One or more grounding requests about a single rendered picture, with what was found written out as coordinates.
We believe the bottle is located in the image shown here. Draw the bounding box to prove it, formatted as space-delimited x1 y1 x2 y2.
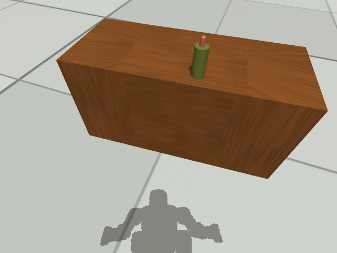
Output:
191 35 210 80

